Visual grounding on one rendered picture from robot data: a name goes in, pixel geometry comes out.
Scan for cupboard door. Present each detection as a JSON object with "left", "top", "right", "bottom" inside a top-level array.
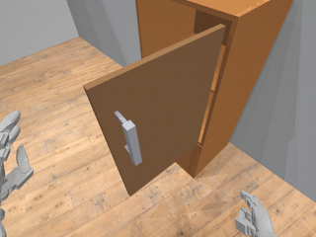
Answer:
[{"left": 83, "top": 24, "right": 226, "bottom": 197}]

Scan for right robot hand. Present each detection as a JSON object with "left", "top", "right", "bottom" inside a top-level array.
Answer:
[{"left": 235, "top": 191, "right": 275, "bottom": 237}]

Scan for handle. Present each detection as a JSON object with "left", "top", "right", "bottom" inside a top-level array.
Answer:
[{"left": 114, "top": 111, "right": 142, "bottom": 166}]

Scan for left robot hand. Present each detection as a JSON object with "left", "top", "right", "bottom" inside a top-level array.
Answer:
[{"left": 0, "top": 110, "right": 34, "bottom": 206}]

